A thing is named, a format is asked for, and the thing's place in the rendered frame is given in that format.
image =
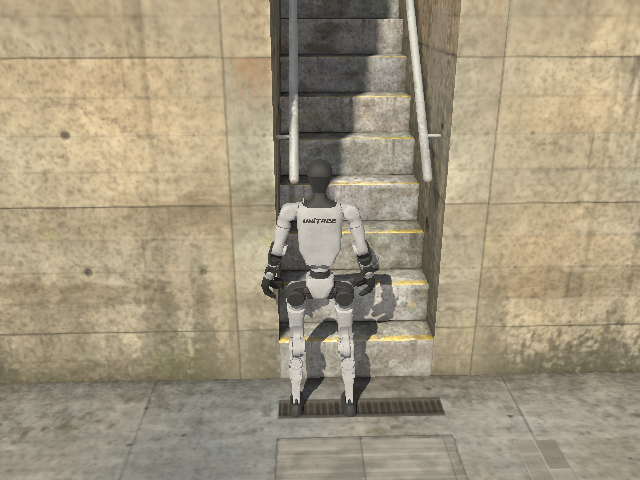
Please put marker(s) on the stairs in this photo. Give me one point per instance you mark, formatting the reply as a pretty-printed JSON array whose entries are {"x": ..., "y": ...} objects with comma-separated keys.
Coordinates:
[{"x": 354, "y": 113}]

